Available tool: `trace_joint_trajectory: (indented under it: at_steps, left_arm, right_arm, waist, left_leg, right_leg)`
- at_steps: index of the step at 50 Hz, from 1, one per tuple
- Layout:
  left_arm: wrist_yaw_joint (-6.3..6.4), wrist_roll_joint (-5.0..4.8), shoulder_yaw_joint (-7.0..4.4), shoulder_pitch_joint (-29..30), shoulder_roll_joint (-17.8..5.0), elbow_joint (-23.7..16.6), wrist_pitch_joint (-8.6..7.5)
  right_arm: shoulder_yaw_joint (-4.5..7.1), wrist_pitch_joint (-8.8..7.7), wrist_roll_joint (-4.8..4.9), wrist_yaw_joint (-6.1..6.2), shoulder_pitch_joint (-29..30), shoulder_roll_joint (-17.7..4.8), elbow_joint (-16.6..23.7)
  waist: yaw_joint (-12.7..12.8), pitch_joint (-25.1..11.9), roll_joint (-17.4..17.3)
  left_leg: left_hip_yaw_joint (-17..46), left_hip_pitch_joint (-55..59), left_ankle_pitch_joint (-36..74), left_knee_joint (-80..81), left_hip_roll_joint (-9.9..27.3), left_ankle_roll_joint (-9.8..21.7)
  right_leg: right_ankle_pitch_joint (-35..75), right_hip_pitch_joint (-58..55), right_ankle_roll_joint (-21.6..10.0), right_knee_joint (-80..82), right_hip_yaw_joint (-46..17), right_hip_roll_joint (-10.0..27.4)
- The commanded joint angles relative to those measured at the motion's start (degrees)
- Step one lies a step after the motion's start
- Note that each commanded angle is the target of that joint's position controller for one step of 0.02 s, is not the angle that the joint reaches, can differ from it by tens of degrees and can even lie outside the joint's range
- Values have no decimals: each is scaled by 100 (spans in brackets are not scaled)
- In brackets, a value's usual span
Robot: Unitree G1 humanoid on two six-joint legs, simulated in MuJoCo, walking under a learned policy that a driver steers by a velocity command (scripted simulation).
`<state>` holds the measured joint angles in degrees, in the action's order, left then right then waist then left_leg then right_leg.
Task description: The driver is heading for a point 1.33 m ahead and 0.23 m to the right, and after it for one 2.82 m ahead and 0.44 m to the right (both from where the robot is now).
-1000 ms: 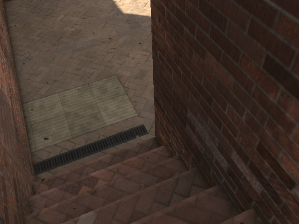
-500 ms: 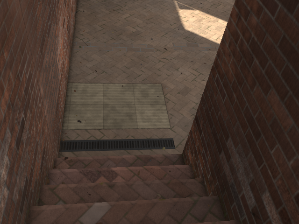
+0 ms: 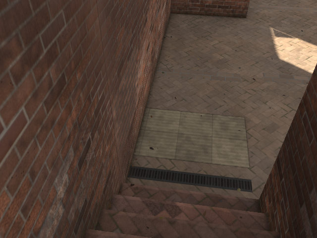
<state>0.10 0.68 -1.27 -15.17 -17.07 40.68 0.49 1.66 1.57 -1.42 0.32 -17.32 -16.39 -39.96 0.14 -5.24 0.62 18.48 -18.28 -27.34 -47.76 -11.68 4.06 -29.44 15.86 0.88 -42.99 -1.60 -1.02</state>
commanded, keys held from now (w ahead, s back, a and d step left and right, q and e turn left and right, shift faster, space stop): w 1.00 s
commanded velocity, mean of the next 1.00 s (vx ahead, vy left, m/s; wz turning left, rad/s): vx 0.47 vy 0.00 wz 0.05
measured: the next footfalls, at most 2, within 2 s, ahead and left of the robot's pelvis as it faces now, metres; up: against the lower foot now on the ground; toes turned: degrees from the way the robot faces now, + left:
left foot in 0.44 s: +0.25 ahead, +0.08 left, -0.19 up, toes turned +2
right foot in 0.88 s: +0.48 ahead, -0.12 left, -0.38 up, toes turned -1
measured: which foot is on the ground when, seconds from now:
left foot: down 0.00-0.00, up 0.02-0.42, down 0.44-0.90, up 0.92-1.00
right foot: down 0.00-0.46, up 0.48-0.86, down 0.88-1.00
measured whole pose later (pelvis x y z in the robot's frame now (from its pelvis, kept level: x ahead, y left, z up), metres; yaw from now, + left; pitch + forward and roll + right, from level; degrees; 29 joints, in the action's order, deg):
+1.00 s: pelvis +0.43 -0.06 -0.37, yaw +1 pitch -1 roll +2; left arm -2.2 0.9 -2.2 -21.5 -13.0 56.5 -2.6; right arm 2.3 -0.5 -1.6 2.7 -21.3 -12.5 -58.0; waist -1.2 -0.7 -1.2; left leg 4.7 -37.9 -39.6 -114.4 -4.6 7.6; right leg -21.5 19.0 -5.7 -41.8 3.5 -1.8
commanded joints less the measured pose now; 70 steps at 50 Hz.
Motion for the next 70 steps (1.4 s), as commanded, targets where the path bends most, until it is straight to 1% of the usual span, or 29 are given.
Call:
trace_joint_trajectory:
  at_steps: [1,2,3,5,8,13,16,17,20,22,23,24,26,27,29,31,35,42,44,46,47,49,50,53,56,60,66,69,70]
  left_arm:
    - [62,-100,-201,-1861,-1068,183,-159]
    - [65,-220,-378,-2383,-1272,457,-208]
    - [86,-138,-322,-2248,-1086,493,-228]
    - [77,159,-259,-1470,-872,497,-253]
    - [48,5,-180,-1467,-632,633,-415]
    - [115,-106,-45,-1085,-374,747,-537]
    - [12,5,-56,-1664,-273,1042,-542]
    - [39,65,1,-1621,-123,1173,-515]
    - [286,312,-44,-2397,-186,1611,-189]
    - [249,100,-151,-1703,-490,1516,-157]
    - [149,12,-172,-2044,-242,1532,-194]
    - [114,-39,-136,-2417,-73,1501,-208]
    - [155,175,-158,-1943,-244,1502,-259]
    - [182,227,-169,-1300,-268,1163,-363]
    - [95,343,-202,-406,-281,984,-258]
    - [106,402,-190,-1200,61,1474,-27]
    - [-55,268,-175,-209,121,1064,-185]
    - [-93,44,-172,-143,-27,949,-191]
    - [-69,47,-408,-2040,-333,1681,-236]
    - [-247,66,-309,-2544,-635,1779,-344]
    - [-334,-105,-347,-2862,-755,1874,-247]
    - [-220,24,-382,-2487,-878,1813,-287]
    - [-164,50,-239,-2252,-550,1818,-338]
    - [-72,9,89,-1339,67,1686,-659]
    - [-6,-36,-52,-1431,-527,1725,-696]
    - [159,-148,16,-1437,-33,1746,-676]
    - [194,215,5,-1991,183,2011,-486]
    - [192,262,10,-2052,187,2145,-408]
    - [228,227,-31,-1707,-65,2267,-363]
  right_arm:
    - [115,-186,66,106,-78,14,298]
    - [295,-239,-32,160,564,-662,294]
    - [325,-268,-30,142,1098,-719,222]
    - [291,-176,16,54,1089,-521,-65]
    - [344,-42,-3,-64,924,-493,-432]
    - [40,-245,-102,-354,1637,188,-253]
    - [-48,-305,-17,-297,1951,167,-223]
    - [-44,-302,27,-216,1542,238,-424]
    - [-14,-391,59,-8,1417,149,-572]
    - [191,-321,-52,-12,-880,-281,-1355]
    - [322,-296,-126,-40,-1154,-605,-1487]
    - [316,-314,-44,-160,-1645,-640,-1516]
    - [298,-291,158,-211,-1791,-475,-1547]
    - [354,-374,82,-62,-1204,-606,-1566]
    - [44,-493,168,68,-423,48,-1520]
    - [158,-631,8,45,-771,-336,-1732]
    - [41,-792,260,145,-279,154,-1787]
    - [121,-498,-170,245,-1151,-69,-1793]
    - [175,-259,-196,335,-999,-393,-1885]
    - [98,-328,133,236,-1944,368,-1746]
    - [95,-352,193,246,-1929,92,-1658]
    - [129,-247,-67,253,-391,-123,-1341]
    - [178,-140,-147,204,137,-265,-1325]
    - [96,7,-135,67,204,120,-1379]
    - [124,80,-186,56,-188,140,-1851]
    - [73,-212,-114,-142,1185,193,-1580]
    - [1,-355,84,-120,1946,221,-1128]
    - [25,-432,166,-65,1110,53,-1356]
    - [158,-398,107,-90,-93,-164,-1778]
  waist:
    - [174,603,1810]
    - [579,599,1451]
    - [610,982,854]
    - [146,1206,678]
    - [-158,1101,351]
    - [-60,826,244]
    - [533,1109,416]
    - [451,798,838]
    - [973,1400,223]
    - [-144,628,499]
    - [-200,720,-1131]
    - [-30,-68,-1156]
    - [-277,-133,-367]
    - [-231,76,-945]
    - [249,1371,-594]
    - [438,931,-568]
    - [483,831,-392]
    - [-159,1663,-408]
    - [586,661,-62]
    - [32,-55,1491]
    - [243,-547,1272]
    - [443,324,893]
    - [336,1097,531]
    - [-480,1677,86]
    - [-538,1089,773]
    - [-85,1139,114]
    - [841,1757,209]
    - [826,1444,-18]
    - [297,933,589]
  left_leg:
    - [-53,-3509,-1118,-1809,-470,303]
    - [-259,-4541,-1121,-2134,-11,150]
    - [-173,-4726,-566,-2300,182,69]
    - [-492,-3804,655,-2196,545,36]
    - [-413,-3226,2563,-1924,566,24]
    - [-1673,-484,6318,236,634,-1]
    - [-2134,-264,5776,1300,755,-85]
    - [-2167,196,6166,673,803,-74]
    - [-1950,-674,4487,3309,1145,-94]
    - [-1773,1867,4865,3285,1440,188]
    - [-1377,3269,6445,3376,2041,484]
    - [-670,5298,8003,736,3068,766]
    - [-452,4088,5545,1127,3135,1133]
    - [561,2657,2621,1768,3580,1653]
    - [-121,-360,2793,2367,2838,1335]
    - [-382,-1040,4115,1952,2663,1339]
    - [-1068,-1695,177,1081,1675,540]
    - [-951,-242,1672,-1183,1739,674]
    - [-1067,-616,3286,-3459,1544,843]
    - [-1581,-3810,-2662,-8068,398,454]
    - [-1372,-4487,-2159,-7893,567,499]
    - [-1170,-5217,-825,-6951,880,388]
    - [-1099,-5357,-244,-6602,1012,242]
    - [-895,-3619,2260,-3219,998,-235]
    - [-1387,-2449,3248,-2711,1007,-293]
    - [-1611,-1789,6318,126,1083,-189]
    - [-1992,-1640,5190,2111,1162,-189]
    - [-2121,-1101,4488,3179,1170,-32]
    - [-1857,426,4579,2564,1520,136]
  right_leg:
    - [3985,-2794,-540,1231,-3098,1912]
    - [2956,-2983,-885,1631,-4098,2150]
    - [2394,-2550,-988,1739,-3881,2070]
    - [2036,-1058,-1126,1635,-2741,1625]
    - [2058,-290,-986,999,-1631,1011]
    - [200,1829,-893,803,-841,502]
    - [763,1292,-922,6,-602,354]
    - [949,1288,-890,-567,-543,410]
    - [3209,-715,-993,-2007,-788,333]
    - [4272,681,-1053,-4077,-950,349]
    - [-66,2394,-788,-6268,-320,-535]
    - [-2498,4454,-643,-7010,-224,-333]
    - [-1743,4815,-761,-6690,-304,62]
    - [166,4640,-516,-5074,-1048,250]
    - [1989,3310,27,-2818,-665,350]
    - [2672,2015,119,-3106,-202,231]
    - [6565,1178,-163,-502,-241,243]
    - [4530,723,-544,2227,-122,530]
    - [4120,-1635,-457,2027,803,182]
    - [8642,-3949,-861,-510,-924,1781]
    - [7716,-4087,-754,-248,-1394,2134]
    - [1442,-2167,-1710,1652,-2887,2504]
    - [1053,-1305,-1508,1942,-2891,2401]
    - [2100,1492,-794,1823,-1543,1516]
    - [3569,1340,-938,1552,-1285,1350]
    - [648,1165,-812,800,-781,707]
    - [2380,139,-1037,-443,-836,555]
    - [3693,-662,-1046,-1637,-771,483]
    - [4718,25,-1234,-2443,-1335,781]
Velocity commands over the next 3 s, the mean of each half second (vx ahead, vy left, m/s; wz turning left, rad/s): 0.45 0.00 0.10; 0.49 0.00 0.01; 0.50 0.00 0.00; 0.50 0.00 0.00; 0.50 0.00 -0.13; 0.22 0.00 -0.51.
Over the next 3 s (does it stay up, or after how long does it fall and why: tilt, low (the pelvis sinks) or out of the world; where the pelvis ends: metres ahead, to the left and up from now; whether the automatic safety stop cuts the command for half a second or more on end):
stays up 1.32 -0.10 -1.05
